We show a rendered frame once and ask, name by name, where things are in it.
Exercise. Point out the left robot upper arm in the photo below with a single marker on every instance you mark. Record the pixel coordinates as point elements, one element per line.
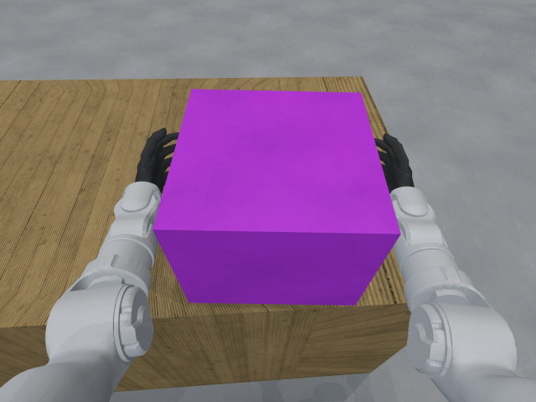
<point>93,336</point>

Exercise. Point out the pedestal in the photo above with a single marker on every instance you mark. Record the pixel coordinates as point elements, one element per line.
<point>68,150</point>

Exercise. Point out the left robot hand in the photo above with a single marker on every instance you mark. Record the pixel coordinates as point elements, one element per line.
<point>152,165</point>

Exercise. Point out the robot right forearm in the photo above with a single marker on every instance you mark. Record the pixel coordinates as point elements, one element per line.
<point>424,259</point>

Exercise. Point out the right robot hand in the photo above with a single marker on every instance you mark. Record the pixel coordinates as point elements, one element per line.
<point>397,171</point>

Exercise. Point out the carton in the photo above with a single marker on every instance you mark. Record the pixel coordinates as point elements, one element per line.
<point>275,197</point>

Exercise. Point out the right robot upper arm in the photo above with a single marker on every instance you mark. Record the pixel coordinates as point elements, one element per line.
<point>468,353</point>

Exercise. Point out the robot left forearm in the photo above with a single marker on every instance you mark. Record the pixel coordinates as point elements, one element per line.
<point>129,249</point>

